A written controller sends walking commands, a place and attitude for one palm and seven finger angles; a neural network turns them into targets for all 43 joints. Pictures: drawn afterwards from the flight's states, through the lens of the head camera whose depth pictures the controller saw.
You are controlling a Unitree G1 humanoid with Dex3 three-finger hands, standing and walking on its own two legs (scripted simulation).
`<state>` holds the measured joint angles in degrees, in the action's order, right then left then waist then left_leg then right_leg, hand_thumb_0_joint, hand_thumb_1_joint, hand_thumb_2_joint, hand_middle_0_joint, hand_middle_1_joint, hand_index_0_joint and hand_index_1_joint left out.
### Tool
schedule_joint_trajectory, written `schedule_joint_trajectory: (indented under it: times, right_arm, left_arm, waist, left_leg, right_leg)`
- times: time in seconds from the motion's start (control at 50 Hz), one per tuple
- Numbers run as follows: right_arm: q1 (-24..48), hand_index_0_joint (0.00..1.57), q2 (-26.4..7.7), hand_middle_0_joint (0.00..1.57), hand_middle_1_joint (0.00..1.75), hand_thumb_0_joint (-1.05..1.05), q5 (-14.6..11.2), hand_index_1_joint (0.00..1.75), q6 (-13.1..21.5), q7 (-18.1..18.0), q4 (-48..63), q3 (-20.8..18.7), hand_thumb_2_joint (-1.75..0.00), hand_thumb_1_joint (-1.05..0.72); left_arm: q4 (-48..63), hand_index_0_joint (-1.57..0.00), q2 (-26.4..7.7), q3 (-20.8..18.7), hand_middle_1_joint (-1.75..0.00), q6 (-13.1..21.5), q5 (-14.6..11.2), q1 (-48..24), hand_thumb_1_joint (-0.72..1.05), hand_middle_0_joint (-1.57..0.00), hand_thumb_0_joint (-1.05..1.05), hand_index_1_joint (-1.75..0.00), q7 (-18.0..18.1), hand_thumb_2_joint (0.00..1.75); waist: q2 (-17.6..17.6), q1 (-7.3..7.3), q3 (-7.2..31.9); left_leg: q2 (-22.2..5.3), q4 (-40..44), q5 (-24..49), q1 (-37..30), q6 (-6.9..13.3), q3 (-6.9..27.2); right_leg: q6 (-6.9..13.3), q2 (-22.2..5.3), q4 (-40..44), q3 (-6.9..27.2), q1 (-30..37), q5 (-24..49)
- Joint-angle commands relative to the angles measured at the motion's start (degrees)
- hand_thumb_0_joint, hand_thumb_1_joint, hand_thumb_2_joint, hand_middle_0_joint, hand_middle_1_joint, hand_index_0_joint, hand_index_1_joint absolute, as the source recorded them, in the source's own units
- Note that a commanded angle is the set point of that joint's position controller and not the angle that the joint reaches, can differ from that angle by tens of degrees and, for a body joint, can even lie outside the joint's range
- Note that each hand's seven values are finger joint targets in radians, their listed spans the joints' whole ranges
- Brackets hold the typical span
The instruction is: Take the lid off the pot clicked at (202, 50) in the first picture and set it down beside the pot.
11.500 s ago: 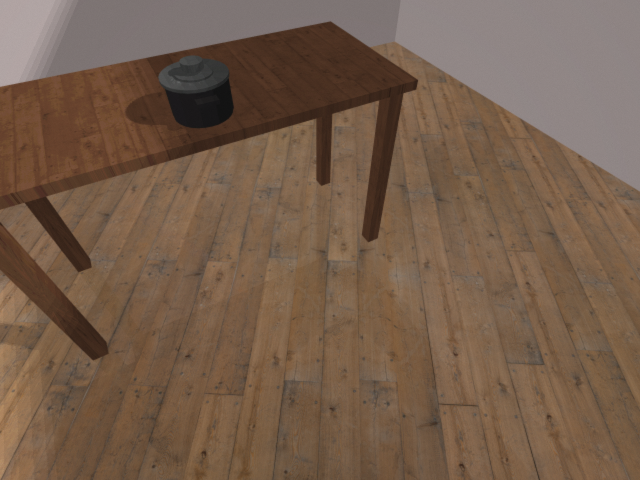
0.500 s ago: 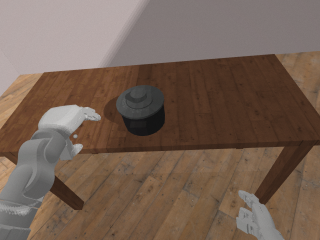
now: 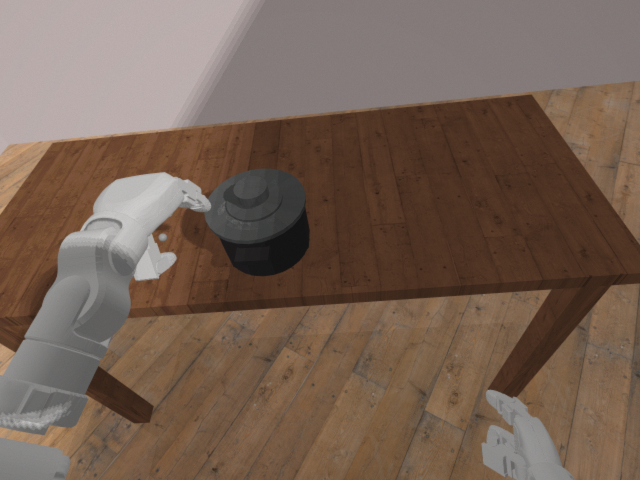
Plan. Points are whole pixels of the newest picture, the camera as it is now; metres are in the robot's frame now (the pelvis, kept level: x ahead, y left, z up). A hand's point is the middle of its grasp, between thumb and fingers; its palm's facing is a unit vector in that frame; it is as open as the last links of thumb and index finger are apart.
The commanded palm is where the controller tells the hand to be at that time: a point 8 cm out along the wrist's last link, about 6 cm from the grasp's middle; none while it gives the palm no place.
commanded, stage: move the open hand above the knob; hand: left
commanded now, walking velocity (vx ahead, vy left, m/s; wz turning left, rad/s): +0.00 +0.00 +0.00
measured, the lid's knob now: (251, 191) +0.51 +0.15 +0.07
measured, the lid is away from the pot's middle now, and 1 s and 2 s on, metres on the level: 0.00 0.00 0.00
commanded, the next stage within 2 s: lower the open fingers around the knob in 1.72 s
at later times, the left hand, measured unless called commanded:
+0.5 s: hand (197, 212) +0.40 +0.18 +0.14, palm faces -0.21 -0.08 -0.97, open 10.0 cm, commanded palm +0.40 +0.18 +0.21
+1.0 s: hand (240, 176) +0.47 +0.14 +0.13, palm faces -0.27 -0.08 -0.96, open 10.0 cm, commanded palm +0.47 +0.15 +0.21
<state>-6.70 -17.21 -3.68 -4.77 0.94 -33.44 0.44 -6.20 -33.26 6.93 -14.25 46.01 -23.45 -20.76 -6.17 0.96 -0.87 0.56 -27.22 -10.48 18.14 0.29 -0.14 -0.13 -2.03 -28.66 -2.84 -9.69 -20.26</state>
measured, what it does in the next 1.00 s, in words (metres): stands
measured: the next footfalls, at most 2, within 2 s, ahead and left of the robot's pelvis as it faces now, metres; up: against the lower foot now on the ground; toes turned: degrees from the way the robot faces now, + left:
none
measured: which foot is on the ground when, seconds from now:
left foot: down 0.00-1.00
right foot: down 0.00-1.00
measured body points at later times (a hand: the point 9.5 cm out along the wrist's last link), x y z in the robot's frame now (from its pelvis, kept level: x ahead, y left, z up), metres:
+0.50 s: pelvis +0.00 +0.00 +0.00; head +0.02 -0.04 +0.44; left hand +0.41 +0.18 +0.19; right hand +0.18 -0.24 -0.12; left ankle +0.04 +0.12 -0.74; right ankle -0.06 -0.12 -0.74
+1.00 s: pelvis +0.01 +0.00 +0.00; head +0.04 -0.04 +0.44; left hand +0.48 +0.14 +0.19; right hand +0.09 -0.26 -0.14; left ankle +0.04 +0.12 -0.74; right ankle -0.06 -0.12 -0.74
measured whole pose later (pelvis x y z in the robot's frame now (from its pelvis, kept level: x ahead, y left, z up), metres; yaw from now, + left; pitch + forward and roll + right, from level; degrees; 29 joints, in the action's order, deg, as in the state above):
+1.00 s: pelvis +0.01 +0.00 +0.00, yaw -2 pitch +6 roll +1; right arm -13.1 -16.5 -4.4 -6.7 0.7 -39.7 -0.2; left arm -45.7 -24.0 14.2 -17.5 49.9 -54.6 -17.0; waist -4.5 -4.2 2.1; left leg 0.2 -28.4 -11.4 22.8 0.6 -1.7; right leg -0.3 -1.9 -30.4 -1.1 -15.2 -20.9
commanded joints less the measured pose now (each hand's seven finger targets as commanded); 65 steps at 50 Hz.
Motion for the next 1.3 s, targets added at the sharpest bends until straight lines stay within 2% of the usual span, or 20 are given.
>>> schedule_joint_trajectory:
  times: [0.0,0.08,0.1,0.24,0.3,0.36,0.38,0.4,0.46,0.48,0.56,0.68,0.76,0.78,0.9,1.0,1.08,1.1,1.18,1.28]
  right_arm:
    - [7.1,0.2,-5.11,0.2,0.3,0.0,-0.65,0.3,1.93,0.76,8.95,-1.59,-0.9,-0.9]
    - [8.4,0.2,-5.37,0.2,0.3,0.0,-0.52,0.3,2.09,1.02,9.92,-1.93,-0.9,-0.9]
    - [8.28,0.2,-4.58,0.2,0.3,0.0,-0.43,0.3,2.01,1.02,9.83,-1.55,-0.9,-0.9]
    - [6.17,0.2,-5.14,0.2,0.3,0.0,-1.05,0.3,0.87,0.43,6.88,-1.39,-0.9,-0.9]
    - [7.18,0.2,-4.64,0.2,0.3,0.0,-1.05,0.3,1.07,0.49,7.68,-1.45,-0.9,-0.9]
    - [7.26,0.2,-4.59,0.2,0.3,0.0,-0.86,0.3,1.37,0.36,7.73,-1.66,-0.9,-0.9]
    - [6.41,0.2,-4.91,0.2,0.3,0.0,-0.83,0.3,1.31,0.27,7.24,-1.74,-0.9,-0.9]
    - [5.89,0.2,-4.77,0.2,0.3,0.0,-0.98,0.3,0.96,0.1,6.5,-1.22,-0.9,-0.9]
    - [3.93,0.2,-5.54,0.2,0.3,0.0,-1.6,0.3,0.32,-0.27,4.74,-1.23,-0.9,-0.9]
    - [4.13,0.2,-5.9,0.2,0.3,0.0,-1.47,0.3,0.38,-0.3,5.11,-1.54,-0.9,-0.9]
    - [4.06,0.2,-4.76,0.2,0.3,0.0,-1.35,0.3,1.04,-0.43,5.9,-2.01,-0.9,-0.9]
    - [-1.03,0.2,-6.4,0.2,0.3,0.0,-1.29,0.3,0.27,-1.28,1.88,-1.77,-0.9,-0.9]
    - [-0.61,0.2,-5.3,0.2,0.3,0.0,-0.9,0.3,1.2,-0.44,3.15,-2.49,-0.9,-0.9]
    - [-1.15,0.2,-5.29,0.2,0.3,0.0,-0.65,0.3,1.32,-0.32,3.29,-2.74,-0.9,-0.9]
    - [-3.31,0.2,-6.63,0.2,0.3,0.0,-0.95,0.3,-0.13,-0.37,0.95,-2.55,-0.9,-0.9]
    - [-4.24,0.2,-5.97,0.2,0.3,0.0,-0.43,0.3,1.22,-0.47,1.1,-3.29,-0.9,-0.9]
    - [-5.2,0.2,-6.18,0.2,0.3,0.0,-0.33,0.3,0.75,-0.3,0.77,-3.09,-0.9,-0.9]
    - [-4.73,0.2,-6.14,0.2,0.3,0.0,-0.48,0.3,0.4,-0.24,0.76,-2.7,-0.9,-0.9]
    - [-3.05,0.2,-5.71,0.2,0.3,0.0,-0.63,0.3,-0.08,0.19,2.12,-2.87,-0.9,-0.9]
    - [-3.71,0.2,-5.63,0.2,0.3,0.0,-0.63,0.3,0.36,-0.42,2.05,-3.36,-0.9,-0.9]
  left_arm:
    - [6.43,-0.85,-11.87,-6.7,-0.08,-0.8,1.57,-19.66,-0.3,-0.85,0.0,-0.08,2.01,1.48]
    - [11.31,-0.85,-14.8,-8.81,-0.08,-1.01,2.0,-23.77,-0.3,-0.85,0.0,-0.08,2.78,1.48]
    - [12.75,-0.85,-12.72,-6.41,-0.08,-1.03,2.14,-25.99,-0.3,-0.85,0.0,-0.08,2.6,1.48]
    - [-1.62,-0.85,-10.5,-3.85,-0.08,-2.92,3.17,-29.66,-0.3,-0.85,0.0,-0.08,3.73,1.48]
    - [1.89,-0.85,-8.12,-0.9,-0.08,-2.98,2.99,-35.55,-0.3,-0.85,0.0,-0.08,3.34,1.48]
    - [2.57,-0.85,-9.98,-2.25,-0.08,-2.78,3.14,-38.64,-0.3,-0.85,0.0,-0.08,3.33,1.48]
    - [-0.47,-0.85,-11.79,-4.26,-0.08,-2.8,3.34,-37.46,-0.3,-0.85,0.0,-0.08,3.41,1.48]
    - [-4.29,-0.85,-9.08,-1.12,-0.08,-3.09,3.6,-38.66,-0.3,-0.85,0.0,-0.08,3.17,1.48]
    - [-14.98,-0.85,-9.2,-0.89,-0.08,-3.85,4.12,-40.12,-0.3,-0.85,0.0,-0.08,3.45,1.48]
    - [-13.64,-0.85,-10.42,-2.01,-0.08,-3.52,4.15,-42.02,-0.3,-0.85,0.0,-0.08,3.41,1.48]
    - [-8.29,-0.85,-4.23,3.99,-0.08,-2.06,3.35,-51.82,-0.3,-0.85,0.0,-0.08,3.27,1.48]
    - [-26.69,-0.85,-11.24,-2.5,-0.08,-1.72,4.59,-51.46,-0.3,-0.85,0.0,-0.08,4.56,1.48]
    - [-19.28,-0.85,-3.73,3.19,-0.08,-0.85,4.32,-58.11,-0.3,-0.85,0.0,-0.08,5.59,1.48]
    - [-20.76,-0.85,-3.21,2.8,-0.08,-0.92,4.46,-56.41,-0.3,-0.85,0.0,-0.08,5.52,1.48]
    - [-31.32,-0.85,-6.3,0.61,-0.08,-3.1,5.12,-57.46,-0.3,-0.85,0.0,-0.08,5.82,1.48]
    - [-24.87,-0.85,-4.39,2.42,-0.08,-1.64,5.57,-67.25,-0.3,-0.85,0.0,-0.08,6.46,1.48]
    - [-33.12,-0.85,-7.04,-1.79,-0.08,-1.83,6.06,-57.11,-0.3,-0.85,0.0,-0.08,6.66,1.48]
    - [-36.38,-0.85,-5.21,0.04,-0.08,-2.34,5.97,-55.0,-0.3,-0.85,0.0,-0.08,6.63,1.48]
    - [-31.31,-0.85,-1.95,2.9,-0.08,-3.07,5.8,-58.92,-0.3,-0.85,0.0,-0.08,6.4,1.48]
    - [-24.62,-0.85,-5.41,0.84,-0.08,-1.79,5.21,-63.76,-0.3,-0.85,0.0,-0.08,6.18,1.48]
  waist:
    - [6.44,-0.16,18.49]
    - [4.94,0.3,22.33]
    - [4.62,0.15,24.16]
    - [8.07,-1.03,17.63]
    - [6.42,-1.22,22.55]
    - [4.25,-1.24,25.12]
    - [6.21,-1.39,24.22]
    - [6.57,-2.07,21.91]
    - [8.96,-2.47,15.97]
    - [8.4,-2.3,17.18]
    - [3.94,-3.62,24.67]
    - [10.4,-3.67,19.29]
    - [3.19,-3.84,27.27]
    - [4.83,-3.94,27.63]
    - [11.44,-4.44,22.82]
    - [5.6,-5.51,29.54]
    - [9.45,-3.82,28.46]
    - [10.14,-3.9,25.51]
    - [9.03,-4.24,25.46]
    - [8.01,-5.18,29.51]
  left_leg:
    - [2.34,-0.64,17.87,-14.9,3.0,-0.24]
    - [2.53,-1.92,19.8,-16.29,3.36,-0.12]
    - [2.73,-1.66,20.9,-17.12,3.29,0.17]
    - [2.27,-0.31,12.78,-13.23,2.88,-0.34]
    - [2.65,-1.0,13.38,-15.27,3.33,-0.15]
    - [2.75,-1.92,16.34,-17.02,3.41,0.28]
    - [2.44,-2.1,15.38,-15.81,3.44,0.23]
    - [2.68,-1.54,13.81,-14.37,3.35,-0.09]
    - [2.41,-0.31,8.64,-10.86,3.09,-0.3]
    - [2.35,-0.41,8.7,-11.2,3.24,-0.33]
    - [2.53,-1.22,11.68,-17.2,3.59,0.66]
    - [2.14,-0.33,8.86,-10.77,3.73,-0.31]
    - [2.19,-1.56,15.32,-17.69,3.79,0.32]
    - [2.05,-2.19,17.17,-17.56,3.96,0.48]
    - [2.13,-1.27,13.65,-11.02,4.15,-1.3]
    - [1.91,-2.74,19.0,-17.84,4.43,-0.37]
    - [1.74,-2.84,21.22,-14.37,4.36,-0.83]
    - [1.98,-2.39,19.38,-12.35,4.26,-1.56]
    - [1.91,-2.68,19.98,-12.53,4.4,-1.7]
    - [1.69,-3.58,22.72,-17.44,4.95,-0.58]
  right_leg:
    - [0.8,2.74,2.56,-0.49,-2.24,27.84]
    - [1.09,2.51,1.52,0.37,-0.62,30.72]
    - [0.89,2.49,1.17,0.06,-0.18,30.6]
    - [0.94,2.79,2.27,-0.63,-4.87,23.14]
    - [1.09,2.49,1.65,-0.19,-3.59,23.91]
    - [1.28,2.44,0.96,0.19,-3.09,26.57]
    - [1.3,2.65,1.27,0.16,-3.01,26.13]
    - [1.09,2.71,1.47,-0.09,-4.17,24.9]
    - [0.97,2.7,2.44,-0.68,-7.22,19.95]
    - [1.16,2.56,2.67,-0.31,-6.38,20.34]
    - [1.41,2.65,1.63,-0.29,-6.88,21.27]
    - [1.19,2.79,2.77,-0.27,-6.53,20.67]
    - [1.73,2.87,1.13,-0.44,-6.86,24.49]
    - [1.78,3.06,1.41,-0.26,-6.5,25.88]
    - [0.91,2.91,1.82,-0.07,-5.31,28.06]
    - [1.29,3.16,1.12,0.16,-6.48,30.55]
    - [1.26,3.03,0.77,0.23,-4.11,33.15]
    - [1.03,2.91,0.86,0.16,-4.79,32.86]
    - [1.15,2.68,1.0,0.2,-5.24,33.72]
    - [1.04,3.03,1.39,0.55,-5.15,34.2]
